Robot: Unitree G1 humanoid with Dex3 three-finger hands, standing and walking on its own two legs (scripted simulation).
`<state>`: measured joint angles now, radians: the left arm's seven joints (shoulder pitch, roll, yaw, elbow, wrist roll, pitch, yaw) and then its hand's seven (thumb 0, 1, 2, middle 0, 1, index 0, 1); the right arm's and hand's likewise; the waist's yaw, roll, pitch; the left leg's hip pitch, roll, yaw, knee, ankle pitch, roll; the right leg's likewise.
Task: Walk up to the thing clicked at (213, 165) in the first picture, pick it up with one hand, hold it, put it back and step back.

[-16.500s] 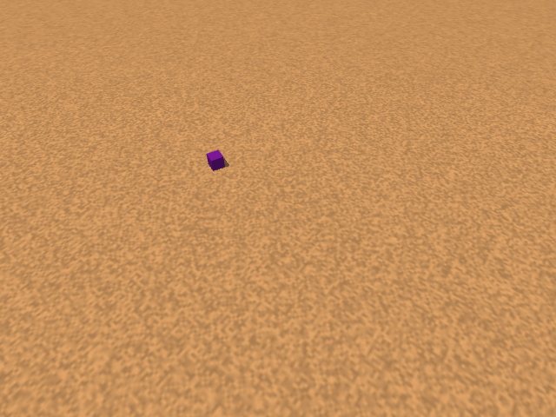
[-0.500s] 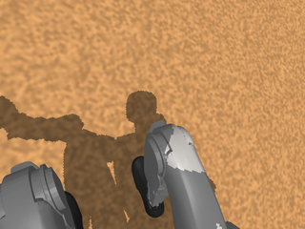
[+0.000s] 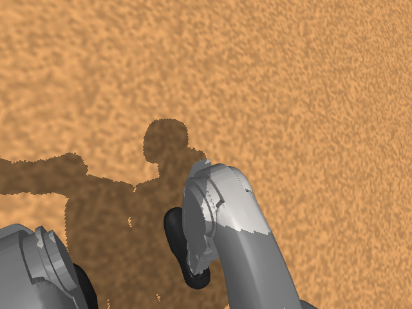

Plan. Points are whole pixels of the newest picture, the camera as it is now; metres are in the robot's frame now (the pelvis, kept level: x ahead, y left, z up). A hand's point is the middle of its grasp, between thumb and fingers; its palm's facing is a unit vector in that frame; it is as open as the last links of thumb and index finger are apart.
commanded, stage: rest palm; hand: left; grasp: from above
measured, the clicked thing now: out of the picture +0.42 +0.33 -0.27
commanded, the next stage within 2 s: close in 0.16 s
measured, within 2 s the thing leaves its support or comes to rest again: neither
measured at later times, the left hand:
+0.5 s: hand out of the picture +0.42 +0.33 -0.26, palm faces -0.34 -0.31 -0.89, open 13.6 cm
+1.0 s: hand out of the picture +0.42 +0.32 -0.25, palm faces -0.34 -0.29 -0.90, open 12.3 cm
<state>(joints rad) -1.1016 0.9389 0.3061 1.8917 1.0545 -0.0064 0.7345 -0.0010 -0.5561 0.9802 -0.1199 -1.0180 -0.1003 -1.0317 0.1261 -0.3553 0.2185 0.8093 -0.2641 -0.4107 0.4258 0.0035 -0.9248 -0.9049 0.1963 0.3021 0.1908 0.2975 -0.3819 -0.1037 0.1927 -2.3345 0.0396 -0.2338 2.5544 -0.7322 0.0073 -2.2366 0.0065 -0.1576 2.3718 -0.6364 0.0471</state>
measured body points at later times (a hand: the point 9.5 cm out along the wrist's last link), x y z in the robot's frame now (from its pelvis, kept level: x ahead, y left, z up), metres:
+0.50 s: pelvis +0.00 +0.00 +0.00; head +0.29 +0.11 +0.33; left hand +0.44 +0.34 -0.21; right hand +0.02 -0.24 -0.05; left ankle +0.06 +0.12 -0.27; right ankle +0.12 -0.12 -0.27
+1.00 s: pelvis -0.01 +0.00 +0.01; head +0.28 +0.11 +0.33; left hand +0.44 +0.33 -0.20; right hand +0.01 -0.24 -0.04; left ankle +0.06 +0.12 -0.27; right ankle +0.12 -0.12 -0.27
